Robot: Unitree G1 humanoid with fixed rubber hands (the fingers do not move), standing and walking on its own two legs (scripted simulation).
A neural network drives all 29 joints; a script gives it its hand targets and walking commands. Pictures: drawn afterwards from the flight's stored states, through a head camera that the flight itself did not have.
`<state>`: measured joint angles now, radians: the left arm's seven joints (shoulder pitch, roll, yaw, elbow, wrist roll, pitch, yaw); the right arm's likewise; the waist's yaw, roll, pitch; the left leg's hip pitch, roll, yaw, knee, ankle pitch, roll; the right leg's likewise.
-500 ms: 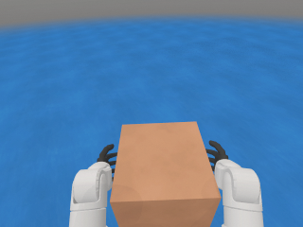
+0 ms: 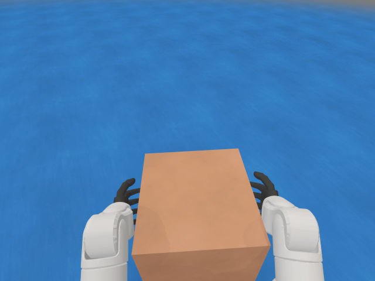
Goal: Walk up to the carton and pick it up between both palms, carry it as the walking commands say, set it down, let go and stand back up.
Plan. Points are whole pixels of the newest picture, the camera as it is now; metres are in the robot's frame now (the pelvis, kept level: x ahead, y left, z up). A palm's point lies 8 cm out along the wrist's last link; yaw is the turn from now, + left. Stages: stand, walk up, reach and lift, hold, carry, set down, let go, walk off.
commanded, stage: carry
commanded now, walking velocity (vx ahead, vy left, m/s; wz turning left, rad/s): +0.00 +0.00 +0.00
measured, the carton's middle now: (196, 227) +0.26 +0.00 +0.03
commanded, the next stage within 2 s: none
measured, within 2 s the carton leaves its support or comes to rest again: neither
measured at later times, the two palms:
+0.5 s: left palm (113, 268) +0.15 +0.14 +0.10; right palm (298, 266) +0.15 -0.15 +0.10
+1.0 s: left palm out of the picture +0.02 +0.15 +0.09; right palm out of the picture +0.04 -0.14 +0.09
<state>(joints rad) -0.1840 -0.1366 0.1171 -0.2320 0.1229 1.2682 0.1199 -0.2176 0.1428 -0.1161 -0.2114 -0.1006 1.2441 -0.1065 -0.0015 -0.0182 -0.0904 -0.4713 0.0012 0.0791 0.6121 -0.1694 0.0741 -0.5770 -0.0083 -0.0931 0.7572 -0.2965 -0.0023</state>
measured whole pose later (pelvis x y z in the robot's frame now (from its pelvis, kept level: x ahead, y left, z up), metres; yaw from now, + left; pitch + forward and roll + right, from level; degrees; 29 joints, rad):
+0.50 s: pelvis -0.11 +0.00 +0.00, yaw +0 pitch +0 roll +1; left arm -0.19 -0.14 0.11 -0.22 0.12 1.27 0.12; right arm -0.21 0.14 -0.12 -0.22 -0.11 1.25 -0.10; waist -0.02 -0.01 -0.14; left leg -0.45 0.00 0.07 0.55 -0.17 0.03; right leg -0.45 -0.02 -0.10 0.58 -0.17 -0.04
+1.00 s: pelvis -0.24 -0.01 +0.01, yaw +1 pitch +1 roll +0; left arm -0.19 -0.14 0.11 -0.24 0.10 1.24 0.12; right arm -0.20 0.14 -0.10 -0.27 -0.11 1.24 -0.11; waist 0.03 0.04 -0.07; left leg -0.58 0.00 0.05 0.73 -0.25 0.01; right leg -0.40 0.02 -0.11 0.58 -0.20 -0.08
